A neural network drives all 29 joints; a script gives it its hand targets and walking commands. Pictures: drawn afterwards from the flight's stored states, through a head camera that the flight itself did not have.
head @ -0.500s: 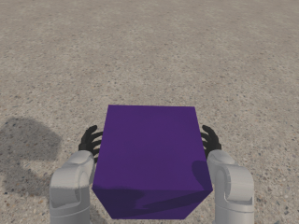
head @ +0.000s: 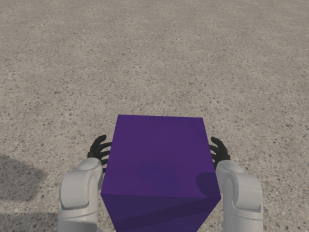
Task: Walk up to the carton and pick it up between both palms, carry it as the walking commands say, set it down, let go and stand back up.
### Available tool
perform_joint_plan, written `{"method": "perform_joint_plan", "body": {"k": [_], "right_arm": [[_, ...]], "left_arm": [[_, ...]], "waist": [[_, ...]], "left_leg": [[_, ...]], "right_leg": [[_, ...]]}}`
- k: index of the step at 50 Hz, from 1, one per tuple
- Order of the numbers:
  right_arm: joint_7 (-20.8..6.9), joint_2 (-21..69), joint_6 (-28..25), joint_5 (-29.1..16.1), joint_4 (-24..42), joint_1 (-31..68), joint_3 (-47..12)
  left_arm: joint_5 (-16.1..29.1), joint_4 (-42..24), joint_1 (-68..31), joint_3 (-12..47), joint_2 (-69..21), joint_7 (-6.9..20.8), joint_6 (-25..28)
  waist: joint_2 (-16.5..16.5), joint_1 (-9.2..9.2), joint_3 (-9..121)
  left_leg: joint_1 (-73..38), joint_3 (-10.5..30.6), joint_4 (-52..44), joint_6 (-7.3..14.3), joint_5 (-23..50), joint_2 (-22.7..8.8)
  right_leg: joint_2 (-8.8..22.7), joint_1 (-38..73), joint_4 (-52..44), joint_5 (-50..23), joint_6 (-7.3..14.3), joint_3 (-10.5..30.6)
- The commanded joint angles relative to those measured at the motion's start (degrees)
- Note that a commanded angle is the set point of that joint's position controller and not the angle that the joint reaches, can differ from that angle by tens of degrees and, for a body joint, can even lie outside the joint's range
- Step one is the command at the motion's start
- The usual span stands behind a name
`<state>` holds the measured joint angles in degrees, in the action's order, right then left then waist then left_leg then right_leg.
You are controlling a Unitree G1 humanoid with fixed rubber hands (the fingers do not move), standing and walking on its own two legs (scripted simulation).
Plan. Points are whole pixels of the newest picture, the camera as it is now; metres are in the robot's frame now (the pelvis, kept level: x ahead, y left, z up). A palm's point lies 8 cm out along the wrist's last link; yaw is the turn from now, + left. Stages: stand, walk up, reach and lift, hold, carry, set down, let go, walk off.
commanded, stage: carry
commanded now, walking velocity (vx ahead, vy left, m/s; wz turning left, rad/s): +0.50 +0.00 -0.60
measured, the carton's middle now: (157, 179) +0.26 +0.00 +0.01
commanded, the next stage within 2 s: none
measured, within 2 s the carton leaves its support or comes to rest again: neither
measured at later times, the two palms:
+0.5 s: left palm (144, 75) +0.62 +0.06 +0.09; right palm (228, 98) +0.50 -0.22 +0.09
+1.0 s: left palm (195, 48) +0.87 -0.16 +0.07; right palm (263, 69) +0.71 -0.42 +0.07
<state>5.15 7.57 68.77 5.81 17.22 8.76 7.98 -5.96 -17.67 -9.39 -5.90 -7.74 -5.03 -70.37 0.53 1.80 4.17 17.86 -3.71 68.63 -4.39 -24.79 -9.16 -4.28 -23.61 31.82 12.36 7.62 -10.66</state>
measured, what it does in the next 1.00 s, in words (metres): walks ahead, turning right: left foot, then right foot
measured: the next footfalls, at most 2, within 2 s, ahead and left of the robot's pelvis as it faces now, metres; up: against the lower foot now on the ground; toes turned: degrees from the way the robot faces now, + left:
left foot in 0.34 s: +0.42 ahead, +0.10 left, +0.00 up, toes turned -5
right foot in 0.82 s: +0.58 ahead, -0.23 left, +0.00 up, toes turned -37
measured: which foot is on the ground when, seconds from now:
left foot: up 0.00-0.32, down 0.34-0.82, up 0.84-1.00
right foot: down 0.00-0.36, up 0.38-0.80, down 0.82-1.00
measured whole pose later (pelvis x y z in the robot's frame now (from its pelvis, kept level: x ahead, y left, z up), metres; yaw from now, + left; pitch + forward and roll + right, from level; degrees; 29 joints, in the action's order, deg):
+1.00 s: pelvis +0.56 -0.15 +0.01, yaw -34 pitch +4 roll -1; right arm 5.2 7.6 67.8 5.9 17.0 8.7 6.7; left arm -5.5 -19.2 -6.9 -5.9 -7.5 -5.1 -68.8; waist 0.9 2.4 1.9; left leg 30.2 -2.5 58.6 -5.5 -20.9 -8.6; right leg -5.6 -17.7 23.5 10.6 6.9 -6.1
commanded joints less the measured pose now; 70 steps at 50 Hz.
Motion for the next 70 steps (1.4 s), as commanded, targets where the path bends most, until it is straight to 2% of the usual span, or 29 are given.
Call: {"method": "perform_joint_plan", "body": {"k": [1, 5, 14, 16, 17, 18, 19, 20, 22, 24, 27, 34, 39, 40, 41, 42, 43, 44, 46, 48, 51, 57, 60, 61, 62, 63, 65, 66, 70], "right_arm": [[-15.1, 53.8, -0.6, -21.9, 5.2, 27.3, -41.6], [-13.6, 54.9, -2.2, -21.4, 7.1, 24.3, -42.1], [-13.7, 51.1, -0.9, -21.9, 11.6, 22.5, -44.3], [-14.0, 50.3, -0.2, -22.1, 11.2, 21.6, -44.1], [-14.1, 50.2, -0.1, -21.8, 10.0, 19.6, -43.9], [-14.0, 48.7, -0.2, -20.8, 8.8, 17.8, -43.1], [-14.1, 48.7, -0.9, -21.1, 5.7, 17.7, -42.1], [-14.0, 49.4, -1.0, -21.7, 5.8, 19.0, -41.9], [-14.1, 51.9, -1.9, -21.6, 7.4, 22.6, -41.6], [-14.1, 54.0, -2.0, -22.2, 8.3, 23.7, -42.3], [-14.5, 53.2, -1.8, -23.1, 10.1, 23.8, -43.0], [-16.0, 49.2, 0.0, -23.2, 10.2, 22.3, -43.6], [-15.9, 48.4, 0.9, -23.3, 8.9, 22.6, -43.3], [-15.8, 48.3, 1.1, -23.3, 8.8, 23.7, -43.3], [-15.8, 48.7, 1.1, -23.2, 8.3, 25.6, -43.4], [-15.6, 49.1, 1.6, -22.4, 5.9, 23.9, -43.9], [-15.5, 49.8, 1.0, -22.0, 4.0, 23.9, -42.7], [-15.6, 51.2, 0.4, -22.2, 4.2, 25.7, -42.6], [-15.4, 54.5, -0.7, -22.2, 4.4, 27.2, -42.0], [-14.6, 56.4, -1.9, -22.2, 5.5, 26.6, -42.0], [-13.5, 55.8, -2.8, -21.4, 7.0, 22.3, -42.3], [-13.3, 52.5, -2.1, -21.9, 10.8, 20.4, -43.7], [-13.8, 51.4, -1.1, -22.2, 10.8, 19.5, -44.0], [-13.9, 50.9, -0.8, -21.8, 9.5, 17.5, -43.6], [-14.0, 49.4, -0.8, -20.9, 7.7, 15.9, -42.5], [-13.9, 48.9, -1.2, -20.9, 5.0, 16.7, -41.5], [-13.9, 51.2, -1.5, -21.0, 6.9, 21.2, -41.8], [-14.0, 52.4, -1.7, -21.3, 8.2, 23.0, -42.1], [-14.5, 52.8, -1.2, -23.1, 9.4, 24.4, -42.7]], "left_arm": [[24.4, -5.4, -28.7, 42.0, -55.4, 15.0, 1.7], [25.6, -9.0, -27.5, 42.8, -53.9, 15.1, 3.1], [22.4, -11.3, -20.1, 40.6, -48.7, 14.6, 1.8], [21.6, -11.9, -20.0, 40.8, -48.0, 14.4, 1.2], [21.3, -12.0, -20.6, 41.1, -47.2, 14.3, 0.9], [20.9, -11.9, -20.4, 41.2, -46.4, 14.6, 0.6], [22.5, -11.7, -23.2, 41.9, -46.2, 15.1, 0.5], [23.0, -10.2, -24.4, 42.1, -46.2, 15.2, 0.5], [25.0, -10.4, -28.2, 41.7, -49.1, 15.5, 1.2], [24.6, -9.4, -27.4, 40.4, -51.0, 15.5, 1.8], [23.0, -9.3, -24.3, 40.5, -51.8, 14.4, 2.2], [20.2, -9.4, -21.0, 40.3, -49.0, 13.1, 1.4], [20.0, -7.6, -22.9, 40.3, -48.5, 13.9, 0.5], [20.2, -6.3, -21.4, 40.1, -48.9, 14.0, 0.4], [20.1, -6.1, -21.0, 40.1, -48.8, 14.0, 0.4], [19.7, -3.5, -21.2, 40.0, -49.4, 14.3, 0.2], [21.1, -5.4, -24.4, 41.8, -51.1, 14.4, 0.3], [21.6, -4.5, -25.6, 41.8, -52.6, 14.7, 0.8], [23.8, -6.1, -28.3, 42.2, -55.1, 15.2, 2.0], [24.8, -8.6, -28.5, 42.2, -56.0, 15.1, 3.2], [24.5, -10.9, -25.4, 42.8, -53.7, 15.0, 3.7], [22.5, -13.2, -19.7, 41.7, -49.2, 14.7, 2.7], [21.5, -13.1, -19.7, 41.5, -47.7, 14.5, 1.9], [21.0, -12.6, -19.6, 41.5, -47.1, 14.5, 1.4], [21.2, -12.1, -20.0, 41.4, -46.7, 14.8, 0.9], [22.1, -10.6, -23.6, 41.7, -45.5, 15.2, 0.6], [23.2, -9.1, -26.7, 41.8, -48.0, 15.6, 0.8], [23.8, -9.1, -27.6, 41.0, -49.5, 15.7, 1.1], [22.4, -7.6, -24.9, 39.5, -51.5, 14.5, 1.8]], "waist": [[1.0, -0.97, 16.3], [-5.0, -1.2, 16.3], [-7.4, -0.52, 9.5], [-5.7, -1.26, 11.9], [-3.3, -2.82, 17.1], [6.7, -3.35, 24.0], [23.9, -3.04, 26.6], [16.7, -2.96, 25.7], [3.6, -2.99, 19.1], [3.8, -3.02, 16.4], [7.2, -3.0, 15.3], [8.8, -3.19, 7.7], [10.2, -1.79, 10.7], [7.6, -0.08, 14.4], [-2.3, 1.42, 14.7], [-17.7, -0.51, 18.7], [-9.9, -0.64, 19.5], [-4.9, -0.89, 18.4], [1.2, -1.17, 15.9], [-2.1, -1.39, 17.4], [-5.1, -1.17, 16.8], [-6.0, -0.6, 13.8], [-4.3, -1.93, 15.5], [-0.5, -3.02, 19.4], [13.1, -3.47, 24.8], [21.6, -3.37, 23.6], [6.2, -3.25, 17.4], [3.1, -3.14, 15.0], [6.5, -3.24, 12.8]], "left_leg": [[19.7, 4.1, -2.8, 0.4, 4.7, -0.7], [18.5, 0.8, -16.0, -0.2, 6.7, 1.7], [12.1, -4.0, -35.4, 0.2, 19.6, 5.7], [-0.8, -6.3, -42.0, 1.7, 18.5, 7.5], [-16.6, -6.0, -45.2, 3.6, 20.3, 5.9], [-29.9, 9.8, -46.7, 7.0, 15.0, -7.6], [-40.1, 32.1, -52.4, 14.3, 21.1, -20.2], [-35.4, 30.1, -51.5, 16.4, 21.8, -21.9], [-26.1, 18.3, -53.4, 13.6, 22.8, -18.3], [-22.7, 8.8, -56.3, 10.8, 19.7, -15.5], [-24.2, 1.5, -57.5, 9.6, 22.7, -14.1], [-23.5, -12.2, -55.6, 5.3, 32.0, -10.4], [-22.6, -18.5, -35.1, 2.0, 54.3, -8.5], [-16.3, -18.8, -22.5, 0.2, 49.9, -6.3], [-1.2, -15.9, -5.5, -1.4, 29.4, -3.5], [18.1, -7.5, 8.5, -3.4, -4.5, 5.7], [25.3, 0.5, 13.5, -2.1, -6.7, 3.5], [25.3, 4.0, 12.0, -0.9, -3.9, 1.4], [20.7, 4.9, -1.2, -0.6, 3.0, -1.8], [16.3, 2.5, -10.3, -0.9, 5.1, -0.3], [16.9, 0.4, -20.7, -1.1, 7.1, 1.3], [9.9, -3.5, -36.0, -0.3, 18.4, 4.9], [-8.2, -7.0, -46.3, 0.9, 19.9, 5.9], [-22.7, -1.9, -47.4, 3.2, 16.9, 0.8], [-33.1, 17.8, -51.6, 8.5, 12.7, -15.3], [-35.6, 30.2, -54.3, 14.0, 15.0, -22.2], [-26.9, 21.5, -55.2, 13.6, 16.5, -20.3], [-24.6, 15.9, -56.8, 11.8, 15.2, -18.5], [-24.2, 2.6, -59.1, 9.0, 18.1, -14.9]], "right_leg": [[18.1, 26.6, -14.3, -20.5, 7.1, 27.3], [15.5, 26.4, -16.3, -21.2, 5.9, 23.7], [11.0, 24.2, -11.0, -29.9, 2.3, 17.6], [9.0, 19.1, -2.6, -34.0, 1.2, 15.0], [7.2, 10.6, 6.6, -31.1, -0.9, 11.9], [4.0, 0.4, 21.7, -15.1, -3.1, 9.3], [-2.3, -15.8, 33.4, 18.7, -4.5, 7.2], [4.1, -16.3, 39.5, 19.4, -3.7, 12.0], [9.1, -14.9, 35.3, 11.3, -4.7, 13.0], [9.7, -13.0, 27.1, 9.3, -5.9, 10.0], [9.3, -13.3, 19.4, 4.8, -5.7, 6.6], [6.6, -10.1, 5.7, -9.2, -3.4, -0.1], [-0.7, 5.8, -2.7, -7.1, -0.4, -5.6], [-1.7, 17.0, -5.5, -6.4, 1.5, -3.5], [7.7, 26.4, -8.5, -4.9, 4.1, 14.3], [21.0, 37.3, -15.3, -5.2, 12.7, 45.5], [22.9, 40.3, -16.1, -9.8, 13.7, 44.6], [22.3, 35.9, -14.5, -15.7, 13.3, 40.0], [18.8, 26.0, -15.0, -21.4, 8.7, 29.1], [15.5, 24.1, -15.4, -23.3, 7.3, 23.6], [15.3, 25.4, -16.4, -21.0, 7.3, 23.1], [11.7, 22.5, -11.9, -26.0, 3.9, 18.7], [8.6, 13.9, -2.0, -22.6, 1.6, 14.9], [6.2, 3.8, 7.1, -17.3, -0.6, 12.7], [2.0, -7.2, 21.4, 1.1, -2.7, 9.0], [1.3, -16.8, 29.7, 20.1, -3.7, 8.9], [8.3, -17.1, 32.8, 13.8, -4.0, 12.8], [9.9, -16.9, 30.0, 10.7, -4.7, 12.5], [9.4, -15.9, 21.0, 3.7, -5.8, 7.3]]}}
